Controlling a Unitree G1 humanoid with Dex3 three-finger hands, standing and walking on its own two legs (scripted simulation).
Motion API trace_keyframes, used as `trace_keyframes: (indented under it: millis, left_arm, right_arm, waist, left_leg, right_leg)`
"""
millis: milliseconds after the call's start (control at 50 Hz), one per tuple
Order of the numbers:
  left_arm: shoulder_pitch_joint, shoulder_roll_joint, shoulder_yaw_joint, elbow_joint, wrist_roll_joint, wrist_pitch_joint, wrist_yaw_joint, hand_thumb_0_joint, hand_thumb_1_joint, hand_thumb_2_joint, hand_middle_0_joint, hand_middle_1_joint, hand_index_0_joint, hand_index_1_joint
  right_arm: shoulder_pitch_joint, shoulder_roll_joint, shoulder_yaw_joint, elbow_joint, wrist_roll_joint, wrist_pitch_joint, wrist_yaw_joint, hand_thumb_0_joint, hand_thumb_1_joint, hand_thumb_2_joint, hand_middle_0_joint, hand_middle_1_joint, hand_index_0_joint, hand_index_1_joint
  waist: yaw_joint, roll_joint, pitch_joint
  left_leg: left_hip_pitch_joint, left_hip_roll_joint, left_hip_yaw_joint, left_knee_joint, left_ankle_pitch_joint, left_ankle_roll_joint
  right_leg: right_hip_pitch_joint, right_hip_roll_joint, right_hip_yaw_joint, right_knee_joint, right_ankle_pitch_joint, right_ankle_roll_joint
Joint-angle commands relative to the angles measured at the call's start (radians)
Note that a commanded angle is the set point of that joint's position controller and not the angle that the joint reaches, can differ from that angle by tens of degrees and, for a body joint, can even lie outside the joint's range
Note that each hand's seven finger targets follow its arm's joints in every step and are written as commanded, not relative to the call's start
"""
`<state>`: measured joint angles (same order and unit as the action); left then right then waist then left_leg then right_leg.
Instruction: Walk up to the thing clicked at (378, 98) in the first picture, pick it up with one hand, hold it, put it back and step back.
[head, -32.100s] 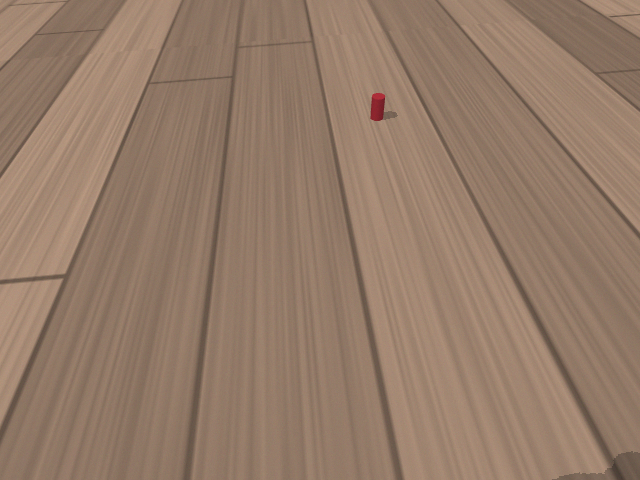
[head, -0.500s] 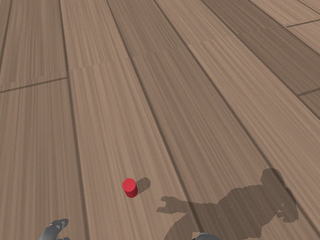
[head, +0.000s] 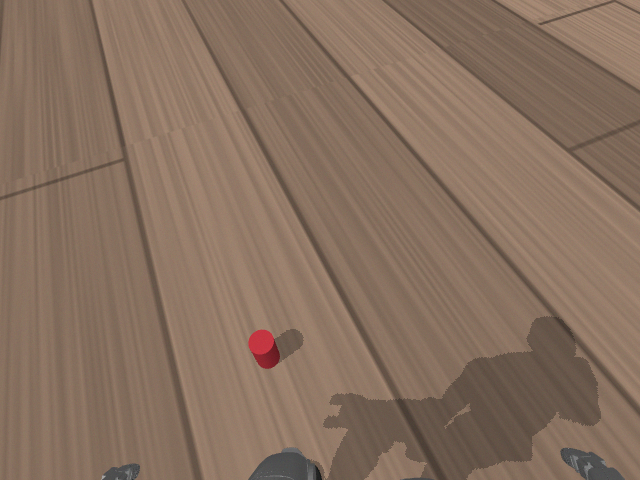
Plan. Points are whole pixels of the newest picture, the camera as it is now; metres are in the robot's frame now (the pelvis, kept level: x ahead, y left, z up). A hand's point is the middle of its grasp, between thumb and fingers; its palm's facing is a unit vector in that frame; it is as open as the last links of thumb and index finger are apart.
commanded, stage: step back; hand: left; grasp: from the side
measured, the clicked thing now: (264, 349) +0.51 +0.23 -0.69
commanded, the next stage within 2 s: none
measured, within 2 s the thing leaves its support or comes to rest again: neither
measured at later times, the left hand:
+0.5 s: hand out of the picture -0.03 +0.26 -0.14, palm faces +0.03 -0.94 -0.35, open 7.4 cm
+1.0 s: hand out of the picture -0.20 +0.22 -0.13, palm faces +0.08 -0.91 -0.40, open 7.4 cm
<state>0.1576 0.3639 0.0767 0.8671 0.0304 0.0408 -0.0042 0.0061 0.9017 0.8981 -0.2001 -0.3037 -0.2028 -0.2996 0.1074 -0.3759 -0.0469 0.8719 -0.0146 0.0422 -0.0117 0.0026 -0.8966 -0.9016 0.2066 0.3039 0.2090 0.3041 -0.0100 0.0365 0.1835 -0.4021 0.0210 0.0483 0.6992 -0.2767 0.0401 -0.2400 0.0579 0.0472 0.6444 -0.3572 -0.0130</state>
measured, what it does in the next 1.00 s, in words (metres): walks backwards: left foot, then right foot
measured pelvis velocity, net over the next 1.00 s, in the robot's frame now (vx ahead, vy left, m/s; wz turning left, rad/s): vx -0.31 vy -0.06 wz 0.11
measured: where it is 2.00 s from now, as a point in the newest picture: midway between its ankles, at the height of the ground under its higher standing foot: outside the picture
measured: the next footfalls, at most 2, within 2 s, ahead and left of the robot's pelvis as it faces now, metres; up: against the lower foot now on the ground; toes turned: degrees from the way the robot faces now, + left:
left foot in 0.26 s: -0.05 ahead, +0.11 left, +0.00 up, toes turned +1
right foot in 0.66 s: -0.19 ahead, -0.17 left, +0.00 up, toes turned +2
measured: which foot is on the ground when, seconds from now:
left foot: down 0.00-0.00, up 0.02-0.24, down 0.26-0.70, up 0.72-1.00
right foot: down 0.00-0.28, up 0.30-0.64, down 0.66-1.00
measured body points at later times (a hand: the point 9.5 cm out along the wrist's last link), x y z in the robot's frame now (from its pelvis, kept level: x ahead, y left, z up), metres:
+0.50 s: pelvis -0.14 +0.00 +0.01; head -0.08 +0.03 +0.46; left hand -0.03 +0.31 -0.12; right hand -0.03 -0.31 -0.08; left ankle -0.09 +0.11 -0.72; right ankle -0.16 -0.16 -0.63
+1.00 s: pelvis -0.31 -0.06 +0.00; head -0.25 -0.05 +0.44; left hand -0.21 +0.27 -0.11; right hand -0.22 -0.37 -0.12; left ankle -0.34 +0.05 -0.71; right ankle -0.23 -0.17 -0.72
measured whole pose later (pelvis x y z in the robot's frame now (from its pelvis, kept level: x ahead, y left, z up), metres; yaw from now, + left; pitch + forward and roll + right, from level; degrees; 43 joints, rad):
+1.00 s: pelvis -0.31 -0.06 +0.00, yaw +6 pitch -2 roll +1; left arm 0.13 0.37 0.07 0.75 0.04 0.05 0.01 0.01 0.90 0.90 -0.20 -0.30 -0.21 -0.30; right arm 0.24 -0.40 -0.05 0.88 -0.02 0.04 -0.02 0.00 -0.90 -0.90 0.20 0.30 0.21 0.30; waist 0.00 -0.01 0.17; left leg -0.28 -0.06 -0.03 0.76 -0.45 0.00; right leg -0.40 -0.05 -0.04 0.69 -0.25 -0.01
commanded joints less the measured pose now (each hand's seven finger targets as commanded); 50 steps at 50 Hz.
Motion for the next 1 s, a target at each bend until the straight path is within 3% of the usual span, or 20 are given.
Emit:
trace_keyframes:
  millis: [0, 40, 80, 160, 220, 240, 260, 280, 360, 500, 600, 620, 640, 660, 680, 700, 740, 760, 900, 980]
  left_arm:
    - [-0.058, 0.319, 0.082, -0.141, 0.010, -0.031, 0.017, 0.000, 0.900, 0.900, -0.200, -0.300, -0.200, -0.300]
    - [-0.102, 0.247, 0.063, -0.152, -0.002, -0.031, 0.030, 0.000, 0.900, 0.900, -0.200, -0.300, -0.200, -0.300]
    - [-0.104, 0.239, 0.065, -0.166, 0.004, -0.027, 0.033, 0.000, 0.900, 0.900, -0.200, -0.300, -0.200, -0.300]
    - [-0.028, 0.233, 0.061, -0.180, 0.010, -0.014, 0.033, 0.000, 0.900, 0.900, -0.200, -0.300, -0.200, -0.300]
    - [-0.038, 0.241, 0.050, -0.186, -0.009, 0.008, 0.021, 0.000, 0.900, 0.900, -0.200, -0.300, -0.200, -0.300]
    - [-0.006, 0.203, 0.039, -0.191, -0.011, 0.013, 0.017, 0.000, 0.900, 0.900, -0.200, -0.300, -0.200, -0.300]
    - [0.008, 0.169, 0.032, -0.198, -0.019, 0.012, 0.015, 0.000, 0.900, 0.900, -0.200, -0.300, -0.200, -0.300]
    - [-0.078, 0.211, 0.054, -0.202, -0.010, 0.010, 0.033, 0.000, 0.900, 0.900, -0.200, -0.300, -0.200, -0.300]
    - [-0.008, 0.212, 0.063, -0.149, -0.024, 0.010, 0.031, 0.000, 0.900, 0.900, -0.200, -0.300, -0.200, -0.300]
    - [-0.005, 0.201, 0.066, -0.158, -0.008, 0.009, 0.017, 0.000, 0.900, 0.900, -0.200, -0.300, -0.200, -0.300]
    - [0.128, 0.185, 0.066, -0.084, -0.005, 0.000, 0.001, 0.000, 0.900, 0.900, -0.200, -0.300, -0.200, -0.300]
    - [0.186, 0.183, 0.071, -0.058, -0.002, -0.003, 0.001, 0.000, 0.900, 0.900, -0.200, -0.300, -0.200, -0.300]
    - [0.179, 0.222, 0.081, -0.064, 0.013, -0.010, 0.000, 0.000, 0.900, 0.900, -0.200, -0.300, -0.200, -0.300]
    - [0.152, 0.312, 0.105, -0.087, 0.019, -0.014, -0.002, 0.000, 0.900, 0.900, -0.200, -0.300, -0.200, -0.300]
    - [0.060, 0.416, 0.119, -0.138, 0.021, -0.010, 0.002, 0.000, 0.900, 0.900, -0.200, -0.300, -0.200, -0.300]
    - [0.002, 0.374, 0.104, -0.160, 0.016, -0.018, 0.006, 0.000, 0.900, 0.900, -0.200, -0.300, -0.200, -0.300]
    - [-0.123, 0.267, 0.074, -0.174, 0.011, -0.019, 0.018, 0.000, 0.900, 0.900, -0.200, -0.300, -0.200, -0.300]
    - [-0.118, 0.251, 0.077, -0.175, 0.015, -0.018, 0.021, 0.000, 0.900, 0.900, -0.200, -0.300, -0.200, -0.300]
    - [0.014, 0.256, 0.071, -0.174, 0.013, -0.010, 0.039, 0.000, 0.900, 0.900, -0.200, -0.300, -0.200, -0.300]
    - [-0.024, 0.246, 0.043, -0.186, -0.008, 0.012, 0.028, 0.000, 0.900, 0.900, -0.200, -0.300, -0.200, -0.300]
  right_arm:
    - [0.007, -0.214, -0.064, -0.072, 0.003, -0.012, -0.014, 0.000, -0.900, -0.900, 0.200, 0.300, 0.200, 0.300]
    - [0.066, -0.205, -0.058, -0.047, 0.018, -0.018, -0.012, 0.000, -0.900, -0.900, 0.200, 0.300, 0.200, 0.300]
    - [0.106, -0.206, -0.047, -0.047, 0.022, -0.029, -0.018, 0.000, -0.900, -0.900, 0.200, 0.300, 0.200, 0.300]
    - [0.100, -0.187, -0.039, -0.068, 0.012, -0.036, -0.020, 0.000, -0.900, -0.900, 0.200, 0.300, 0.200, 0.300]
    - [0.161, -0.169, -0.054, -0.040, -0.006, -0.049, -0.015, 0.000, -0.900, -0.900, 0.200, 0.300, 0.200, 0.300]
    - [0.142, -0.215, -0.070, -0.052, -0.023, -0.057, -0.015, 0.000, -0.900, -0.900, 0.200, 0.300, 0.200, 0.300]
    - [0.106, -0.318, -0.091, -0.067, -0.034, -0.057, -0.013, 0.000, -0.900, -0.900, 0.200, 0.300, 0.200, 0.300]
    - [0.101, -0.382, -0.103, -0.088, -0.022, -0.058, -0.010, 0.000, -0.900, -0.900, 0.200, 0.300, 0.200, 0.300]
    - [0.028, -0.257, -0.069, -0.092, -0.017, -0.062, -0.031, 0.000, -0.900, -0.900, 0.200, 0.300, 0.200, 0.300]
    - [0.091, -0.266, -0.081, -0.119, -0.019, -0.054, -0.030, 0.000, -0.900, -0.900, 0.200, 0.300, 0.200, 0.300]
    - [0.016, -0.299, -0.086, -0.149, -0.021, -0.031, -0.020, 0.000, -0.900, -0.900, 0.200, 0.300, 0.200, 0.300]
    - [0.002, -0.294, -0.083, -0.147, -0.014, -0.022, -0.018, 0.000, -0.900, -0.900, 0.200, 0.300, 0.200, 0.300]
    - [0.031, -0.257, -0.071, -0.146, -0.008, -0.019, -0.016, 0.000, -0.900, -0.900, 0.200, 0.300, 0.200, 0.300]
    - [0.038, -0.182, -0.053, -0.161, 0.001, -0.018, -0.017, 0.000, -0.900, -0.900, 0.200, 0.300, 0.200, 0.300]
    - [-0.024, -0.208, -0.067, -0.169, -0.002, -0.016, -0.039, 0.000, -0.900, -0.900, 0.200, 0.300, 0.200, 0.300]
    - [-0.014, -0.247, -0.077, -0.150, 0.002, -0.014, -0.039, 0.000, -0.900, -0.900, 0.200, 0.300, 0.200, 0.300]
    - [0.090, -0.222, -0.065, -0.095, 0.015, -0.020, -0.034, 0.000, -0.900, -0.900, 0.200, 0.300, 0.200, 0.300]
    - [0.107, -0.215, -0.058, -0.089, 0.016, -0.027, -0.033, 0.000, -0.900, -0.900, 0.200, 0.300, 0.200, 0.300]
    - [0.099, -0.193, -0.047, -0.095, -0.007, -0.034, -0.029, 0.000, -0.900, -0.900, 0.200, 0.300, 0.200, 0.300]
    - [0.217, -0.198, -0.063, -0.033, -0.013, -0.039, -0.021, 0.000, -0.900, -0.900, 0.200, 0.300, 0.200, 0.300]
  waist:
    - [0.020, -0.255, -0.118]
    - [-0.007, -0.147, -0.133]
    - [-0.002, -0.178, -0.175]
    - [0.035, -0.224, -0.217]
    - [-0.003, -0.160, -0.238]
    - [0.020, -0.065, -0.247]
    - [0.030, 0.167, -0.231]
    - [-0.046, 0.210, -0.216]
    - [0.034, 0.066, -0.188]
    - [-0.030, 0.111, -0.218]
    - [0.029, 0.163, -0.267]
    - [0.055, 0.159, -0.281]
    - [0.047, 0.072, -0.265]
    - [0.044, -0.202, -0.211]
    - [0.090, -0.356, -0.164]
    - [0.054, -0.273, -0.116]
    - [-0.025, -0.157, -0.100]
    - [-0.021, -0.187, -0.116]
    - [0.071, -0.242, -0.206]
    - [0.003, -0.155, -0.257]
  left_leg:
    - [0.016, -0.105, -0.185, 0.448, -0.321, -0.047]
    - [-0.018, -0.145, -0.193, 0.488, -0.237, -0.043]
    - [-0.019, -0.133, -0.169, 0.439, -0.223, -0.054]
    - [-0.021, -0.059, -0.107, 0.059, -0.239, -0.052]
    - [0.165, -0.057, -0.034, -0.345, 0.098, -0.035]
    - [0.260, 0.047, -0.195, -0.343, 0.201, -0.008]
    - [0.320, 0.273, -0.490, -0.361, 0.351, 0.092]
    - [0.175, 0.401, -0.602, -0.367, 0.449, 0.240]
    - [0.225, 0.228, -0.295, -0.240, 0.587, 0.169]
    - [0.323, 0.249, -0.299, -0.234, 0.450, 0.213]
    - [0.151, 0.218, -0.254, -0.200, 0.248, 0.146]
    - [0.104, 0.195, -0.235, -0.167, 0.200, 0.109]
    - [-0.022, 0.129, -0.211, -0.094, 0.071, 0.049]
    - [-0.227, -0.068, -0.141, 0.118, -0.202, -0.023]
    - [-0.139, -0.111, -0.162, 0.370, -0.356, -0.048]
    - [-0.095, -0.095, -0.235, 0.493, -0.309, -0.054]
    - [-0.089, -0.147, -0.231, 0.518, -0.185, -0.045]
    - [-0.082, -0.147, -0.196, 0.514, -0.165, -0.051]
    - [-0.079, -0.074, -0.106, 0.164, -0.272, -0.057]
    - [0.192, -0.048, -0.063, -0.286, 0.073, -0.012]
  right_leg:
    - [-0.181, -0.439, 0.488, -0.340, 0.270, -0.313]
    - [-0.095, -0.310, 0.261, -0.253, 0.472, -0.246]
    - [-0.011, -0.274, 0.193, -0.196, 0.534, -0.217]
    - [0.180, -0.280, 0.195, -0.127, 0.561, -0.192]
    - [0.125, -0.221, 0.131, 0.001, 0.478, -0.131]
    - [-0.015, -0.161, 0.108, 0.057, 0.312, -0.073]
    - [-0.237, -0.004, 0.022, 0.213, -0.063, -0.020]
    - [-0.205, 0.028, 0.088, 0.386, -0.299, 0.002]
    - [-0.270, 0.043, 0.172, 0.626, -0.149, -0.005]
    - [-0.241, 0.004, 0.095, 0.394, -0.171, 0.049]
    - [0.028, -0.036, -0.029, -0.068, -0.016, 0.002]
    - [0.103, -0.031, -0.047, -0.179, 0.060, -0.015]
    - [0.160, -0.085, 0.065, -0.210, 0.039, -0.040]
    - [0.143, -0.293, 0.387, -0.284, 0.005, -0.110]
    - [-0.154, -0.482, 0.549, -0.374, 0.012, -0.284]
    - [-0.243, -0.469, 0.524, -0.374, 0.039, -0.292]
    - [-0.194, -0.287, 0.208, -0.251, 0.267, -0.173]
    - [-0.149, -0.261, 0.166, -0.219, 0.306, -0.160]
    - [0.163, -0.348, 0.203, -0.142, 0.525, -0.211]
    - [0.039, -0.261, 0.122, -0.002, 0.391, -0.105]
